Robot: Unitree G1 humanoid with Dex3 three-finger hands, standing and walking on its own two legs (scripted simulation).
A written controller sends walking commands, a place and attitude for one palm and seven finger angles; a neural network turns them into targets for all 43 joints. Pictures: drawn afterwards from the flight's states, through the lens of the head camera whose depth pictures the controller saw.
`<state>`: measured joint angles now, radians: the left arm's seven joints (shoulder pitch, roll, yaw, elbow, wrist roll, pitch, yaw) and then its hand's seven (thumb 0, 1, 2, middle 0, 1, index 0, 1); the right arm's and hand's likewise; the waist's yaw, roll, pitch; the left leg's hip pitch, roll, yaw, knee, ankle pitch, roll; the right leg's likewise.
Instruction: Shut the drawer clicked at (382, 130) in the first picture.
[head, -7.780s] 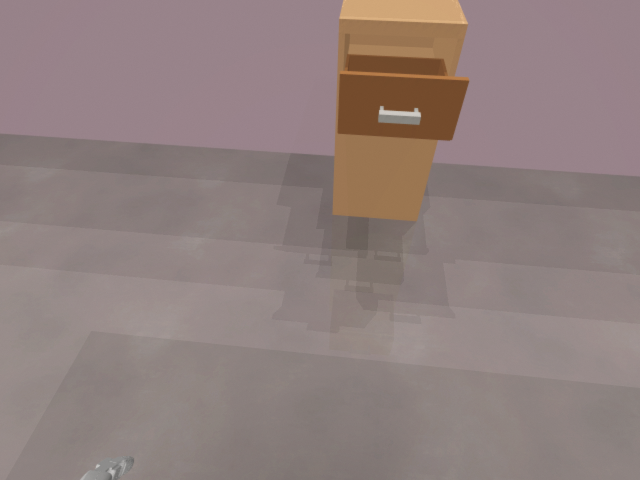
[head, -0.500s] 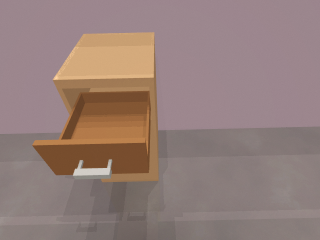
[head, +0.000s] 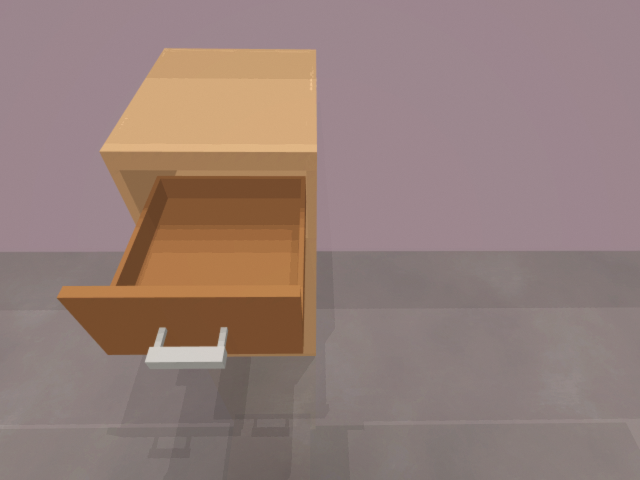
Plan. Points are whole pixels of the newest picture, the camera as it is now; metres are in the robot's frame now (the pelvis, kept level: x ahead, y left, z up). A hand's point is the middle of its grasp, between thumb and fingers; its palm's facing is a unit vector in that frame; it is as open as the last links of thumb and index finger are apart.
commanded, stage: come to a stop and stand still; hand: left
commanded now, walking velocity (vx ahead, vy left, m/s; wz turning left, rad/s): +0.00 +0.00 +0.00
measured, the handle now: (190, 345) +0.32 +0.22 -0.08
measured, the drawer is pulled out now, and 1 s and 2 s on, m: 0.28 0.28 0.28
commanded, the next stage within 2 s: look again from close up in 0.40 s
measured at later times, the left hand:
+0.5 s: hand out of the picture -0.01 +0.18 -0.17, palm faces +0.07 -0.98 -0.18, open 7.4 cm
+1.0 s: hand out of the picture +0.00 +0.23 -0.18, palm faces +0.01 -0.98 -0.18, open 7.4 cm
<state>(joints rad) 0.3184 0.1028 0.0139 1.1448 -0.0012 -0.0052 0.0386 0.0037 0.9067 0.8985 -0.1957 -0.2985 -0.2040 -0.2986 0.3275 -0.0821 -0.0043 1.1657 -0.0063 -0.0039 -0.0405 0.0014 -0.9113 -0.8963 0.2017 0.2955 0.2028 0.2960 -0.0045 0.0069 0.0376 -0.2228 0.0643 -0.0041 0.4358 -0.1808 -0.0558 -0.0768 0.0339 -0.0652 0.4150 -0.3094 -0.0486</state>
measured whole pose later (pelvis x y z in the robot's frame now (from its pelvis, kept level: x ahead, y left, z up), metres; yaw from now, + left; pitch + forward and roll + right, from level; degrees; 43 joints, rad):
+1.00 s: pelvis -0.01 +0.06 -0.01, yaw +0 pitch -1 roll -1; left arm 0.31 0.18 -0.01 1.02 0.01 0.00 0.03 0.00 0.91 0.90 -0.20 -0.30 -0.20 -0.30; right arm 0.27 -0.16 0.00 1.04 -0.01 0.00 0.00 0.00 -0.92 -0.90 0.20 0.30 0.20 0.30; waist 0.00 -0.03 0.04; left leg -0.30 -0.01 0.03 0.53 -0.21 0.03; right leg -0.14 -0.04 -0.04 0.49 -0.33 0.03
